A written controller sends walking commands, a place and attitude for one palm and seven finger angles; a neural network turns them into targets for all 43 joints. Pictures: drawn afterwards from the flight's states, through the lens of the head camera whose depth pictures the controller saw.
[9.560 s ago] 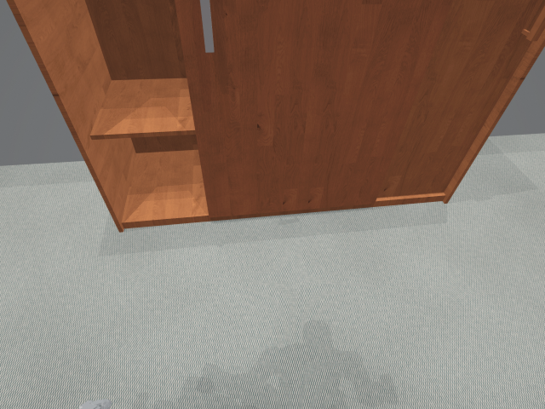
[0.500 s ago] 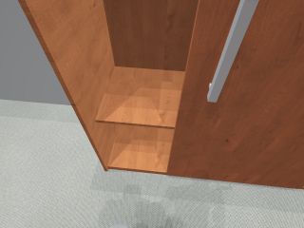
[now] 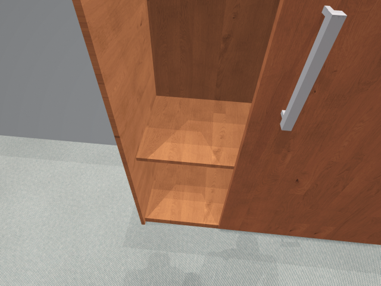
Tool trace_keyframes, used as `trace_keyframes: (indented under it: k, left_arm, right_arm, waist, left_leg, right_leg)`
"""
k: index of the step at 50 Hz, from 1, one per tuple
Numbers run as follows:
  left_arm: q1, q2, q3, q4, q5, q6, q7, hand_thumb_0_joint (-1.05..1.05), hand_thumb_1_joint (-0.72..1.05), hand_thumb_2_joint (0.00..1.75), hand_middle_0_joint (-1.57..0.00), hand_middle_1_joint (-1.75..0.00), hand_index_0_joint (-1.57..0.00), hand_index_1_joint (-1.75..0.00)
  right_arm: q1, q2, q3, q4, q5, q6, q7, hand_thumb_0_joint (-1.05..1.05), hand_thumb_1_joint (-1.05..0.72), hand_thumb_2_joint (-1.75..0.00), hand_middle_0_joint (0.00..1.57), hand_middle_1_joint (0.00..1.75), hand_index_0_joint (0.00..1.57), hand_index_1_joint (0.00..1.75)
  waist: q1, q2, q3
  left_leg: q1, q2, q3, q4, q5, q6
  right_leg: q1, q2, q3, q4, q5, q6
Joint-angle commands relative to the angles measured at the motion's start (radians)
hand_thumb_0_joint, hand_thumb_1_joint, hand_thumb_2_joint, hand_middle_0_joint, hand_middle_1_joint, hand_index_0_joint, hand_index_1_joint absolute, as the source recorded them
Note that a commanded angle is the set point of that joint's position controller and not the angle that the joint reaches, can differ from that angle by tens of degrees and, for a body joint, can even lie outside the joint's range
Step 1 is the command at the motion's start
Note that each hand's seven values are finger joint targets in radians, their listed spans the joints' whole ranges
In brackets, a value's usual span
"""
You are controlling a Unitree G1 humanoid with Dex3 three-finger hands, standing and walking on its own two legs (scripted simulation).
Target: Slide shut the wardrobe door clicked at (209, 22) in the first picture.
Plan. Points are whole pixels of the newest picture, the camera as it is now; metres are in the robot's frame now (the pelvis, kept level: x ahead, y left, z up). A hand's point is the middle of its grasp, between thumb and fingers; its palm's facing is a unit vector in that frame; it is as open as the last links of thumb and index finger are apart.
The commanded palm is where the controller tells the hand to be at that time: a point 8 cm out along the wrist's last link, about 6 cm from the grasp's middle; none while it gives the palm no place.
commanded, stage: come to a stop and stand still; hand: right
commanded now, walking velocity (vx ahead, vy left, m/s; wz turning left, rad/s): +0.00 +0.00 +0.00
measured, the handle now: (303, 76) +0.52 -0.22 +0.21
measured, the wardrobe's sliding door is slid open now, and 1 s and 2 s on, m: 0.40 0.40 0.40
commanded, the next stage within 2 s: look again from close up in 0.94 s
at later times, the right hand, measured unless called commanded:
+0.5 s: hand out of the picture -0.01 -0.18 -0.18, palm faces +0.03 +0.98 -0.18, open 7.4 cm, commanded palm none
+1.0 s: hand out of the picture +0.00 -0.21 -0.18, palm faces +0.02 +0.98 -0.18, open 7.3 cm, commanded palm none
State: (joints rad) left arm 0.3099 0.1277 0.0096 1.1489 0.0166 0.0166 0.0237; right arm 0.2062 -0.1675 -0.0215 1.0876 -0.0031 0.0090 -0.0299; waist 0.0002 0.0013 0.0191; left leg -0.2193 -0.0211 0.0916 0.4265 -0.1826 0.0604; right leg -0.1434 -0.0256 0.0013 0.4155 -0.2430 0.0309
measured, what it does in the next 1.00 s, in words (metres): stands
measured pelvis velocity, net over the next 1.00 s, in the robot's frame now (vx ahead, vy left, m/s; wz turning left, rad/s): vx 0.01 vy -0.05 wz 0.02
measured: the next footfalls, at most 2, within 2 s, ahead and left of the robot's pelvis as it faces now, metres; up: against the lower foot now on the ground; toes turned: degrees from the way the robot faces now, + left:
none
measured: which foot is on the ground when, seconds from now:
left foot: down 0.00-1.00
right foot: down 0.00-1.00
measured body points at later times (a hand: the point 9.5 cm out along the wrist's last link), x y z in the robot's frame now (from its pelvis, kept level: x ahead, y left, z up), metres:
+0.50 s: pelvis +0.00 -0.02 -0.01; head -0.01 -0.01 +0.44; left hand -0.03 +0.18 -0.17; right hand -0.01 -0.23 -0.16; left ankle +0.03 +0.08 -0.74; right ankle -0.01 -0.14 -0.74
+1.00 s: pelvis +0.01 -0.05 +0.00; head +0.01 -0.04 +0.45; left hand +0.00 +0.16 -0.17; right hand +0.00 -0.26 -0.16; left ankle +0.03 +0.08 -0.74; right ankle -0.01 -0.14 -0.74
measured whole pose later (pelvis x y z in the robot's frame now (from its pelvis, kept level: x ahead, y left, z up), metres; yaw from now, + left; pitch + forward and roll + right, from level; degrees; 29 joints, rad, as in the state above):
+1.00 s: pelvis +0.01 -0.05 +0.00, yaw +1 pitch -1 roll -1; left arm 0.32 0.14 -0.02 1.12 0.01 -0.03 0.03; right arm 0.32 -0.11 0.01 1.12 -0.01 -0.01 -0.03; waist 0.00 -0.01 0.02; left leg -0.24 0.04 0.04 0.50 -0.23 -0.01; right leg -0.14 0.04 -0.05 0.45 -0.29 -0.04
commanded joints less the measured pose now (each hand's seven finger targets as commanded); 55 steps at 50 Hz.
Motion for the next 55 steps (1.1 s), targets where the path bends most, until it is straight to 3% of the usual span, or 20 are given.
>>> trace_keyframes:
  k: [1, 5, 13, 14, 15, 16, 17, 19, 21, 23, 26, 33, 55]
  left_arm:
    - [0.058, 0.074, 0.009, -0.028, 0.003, -0.014, 0.010, 0.00, 0.90, 0.90, -0.20, -0.30, -0.20, -0.30]
    - [0.108, 0.063, 0.007, -0.020, 0.004, -0.010, 0.012, 0.00, 0.90, 0.90, -0.20, -0.30, -0.20, -0.30]
    - [0.148, 0.043, 0.002, -0.016, 0.002, -0.017, 0.016, 0.00, 0.90, 0.90, -0.20, -0.30, -0.20, -0.30]
    - [0.009, 0.103, 0.010, -0.069, 0.001, -0.040, 0.000, 0.00, 0.90, 0.90, -0.20, -0.30, -0.20, -0.30]
    - [0.088, 0.045, 0.008, -0.109, -0.005, -0.023, 0.001, 0.00, 0.90, 0.90, -0.20, -0.30, -0.20, -0.30]
    - [0.106, 0.044, 0.007, -0.104, -0.004, -0.025, -0.004, 0.00, 0.90, 0.90, -0.20, -0.30, -0.20, -0.30]
    - [0.160, 0.036, 0.005, -0.103, 0.004, -0.026, -0.007, 0.00, 0.90, 0.90, -0.20, -0.30, -0.20, -0.30]
    - [0.172, 0.041, -0.001, -0.100, 0.006, -0.037, -0.005, 0.00, 0.90, 0.90, -0.20, -0.30, -0.20, -0.30]
    - [0.143, 0.053, -0.005, -0.109, 0.003, -0.041, -0.001, 0.00, 0.90, 0.90, -0.20, -0.30, -0.20, -0.30]
    - [0.132, 0.064, -0.008, -0.113, 0.004, -0.048, 0.003, 0.00, 0.90, 0.90, -0.20, -0.30, -0.20, -0.30]
    - [0.127, 0.081, -0.012, -0.110, 0.000, -0.059, 0.007, 0.00, 0.90, 0.90, -0.20, -0.30, -0.20, -0.30]
    - [0.099, 0.087, -0.017, -0.082, -0.001, -0.063, 0.010, 0.00, 0.90, 0.90, -0.20, -0.30, -0.20, -0.30]
    - [0.071, 0.084, -0.017, -0.040, -0.005, -0.059, 0.016, 0.00, 0.90, 0.90, -0.20, -0.30, -0.20, -0.30]
  right_arm:
    - [0.063, -0.099, -0.018, 0.000, 0.000, -0.015, 0.000, 0.00, -0.90, -0.90, 0.20, 0.30, 0.20, 0.30]
    - [0.080, -0.085, -0.019, 0.006, -0.001, -0.015, -0.001, 0.00, -0.90, -0.90, 0.20, 0.30, 0.20, 0.30]
    - [0.131, -0.054, -0.016, 0.024, -0.002, -0.022, -0.004, 0.00, -0.90, -0.90, 0.20, 0.30, 0.20, 0.30]
    - [0.219, -0.082, -0.004, 0.039, -0.020, -0.054, -0.045, 0.00, -0.90, -0.90, 0.20, 0.30, 0.20, 0.30]
    - [0.192, -0.135, -0.012, 0.002, -0.016, -0.058, -0.035, 0.00, -0.90, -0.90, 0.20, 0.30, 0.20, 0.30]
    - [0.153, -0.122, -0.013, -0.017, -0.018, -0.060, -0.028, 0.00, -0.90, -0.90, 0.20, 0.30, 0.20, 0.30]
    - [0.116, -0.122, -0.018, -0.030, -0.016, -0.058, -0.024, 0.00, -0.90, -0.90, 0.20, 0.30, 0.20, 0.30]
    - [0.128, -0.065, -0.007, -0.024, -0.012, -0.057, -0.019, 0.00, -0.90, -0.90, 0.20, 0.30, 0.20, 0.30]
    - [0.145, -0.049, 0.002, -0.016, -0.010, -0.047, -0.013, 0.00, -0.90, -0.90, 0.20, 0.30, 0.20, 0.30]
    - [0.159, -0.039, 0.005, -0.009, -0.008, -0.047, -0.008, 0.00, -0.90, -0.90, 0.20, 0.30, 0.20, 0.30]
    - [0.167, -0.030, 0.011, -0.002, -0.006, -0.047, -0.007, 0.00, -0.90, -0.90, 0.20, 0.30, 0.20, 0.30]
    - [0.165, -0.042, 0.010, -0.001, -0.007, -0.044, -0.005, 0.00, -0.90, -0.90, 0.20, 0.30, 0.20, 0.30]
    - [0.176, -0.026, 0.009, 0.015, -0.010, -0.035, -0.005, 0.00, -0.90, -0.90, 0.20, 0.30, 0.20, 0.30]
  waist:
    - [-0.008, 0.000, 0.071]
    - [0.002, 0.043, 0.093]
    - [0.004, 0.023, 0.077]
    - [-0.049, 0.008, 0.107]
    - [0.019, -0.008, -0.020]
    - [0.031, -0.022, -0.041]
    - [0.057, -0.031, -0.057]
    - [0.043, -0.027, 0.020]
    - [0.021, -0.051, 0.085]
    - [0.007, -0.035, 0.095]
    - [0.003, -0.003, 0.079]
    - [-0.005, -0.003, 0.084]
    - [-0.002, 0.001, 0.069]
  left_leg:
    - [0.025, 0.137, -0.181, -0.179, -0.181, -0.030]
    - [-0.022, 0.139, -0.194, -0.207, -0.249, -0.030]
    - [-0.025, 0.134, -0.189, -0.192, -0.204, -0.026]
    - [0.013, 0.184, -0.233, -0.141, 0.222, -0.089]
    - [0.000, 0.269, -0.321, -0.177, -0.051, -0.005]
    - [-0.071, 0.247, -0.292, -0.188, -0.246, 0.049]
    - [-0.087, 0.223, -0.228, -0.144, -0.246, 0.053]
    - [-0.137, 0.165, -0.190, -0.094, -0.254, 0.028]
    - [-0.106, 0.126, -0.165, -0.062, -0.226, 0.004]
    - [-0.046, 0.111, -0.148, -0.028, -0.149, -0.006]
    - [-0.001, 0.112, -0.135, -0.009, -0.054, -0.012]
    - [0.026, 0.122, -0.122, 0.006, 0.037, -0.020]
    - [0.023, 0.129, -0.133, -0.001, 0.059, -0.022]
  right_leg:
    - [-0.103, -0.045, 0.040, -0.100, -0.058, -0.039]
    - [-0.094, -0.035, 0.027, -0.084, -0.060, -0.042]
    - [-0.086, -0.038, 0.025, -0.075, -0.030, -0.045]
    - [-0.169, -0.048, -0.054, 0.122, -0.062, -0.008]
    - [-0.127, -0.021, 0.000, 0.201, -0.161, -0.021]
    - [-0.091, -0.028, -0.011, 0.205, -0.142, -0.029]
    - [-0.058, -0.016, -0.022, 0.142, -0.076, -0.044]
    - [-0.089, -0.034, 0.019, 0.058, -0.036, -0.056]
    - [-0.170, -0.055, 0.055, -0.008, -0.053, -0.065]
    - [-0.217, -0.063, 0.080, -0.051, -0.053, -0.074]
    - [-0.199, -0.068, 0.085, -0.075, -0.012, -0.076]
    - [-0.173, -0.061, 0.072, -0.090, 0.042, -0.074]
    - [-0.105, -0.061, 0.051, -0.081, 0.055, -0.076]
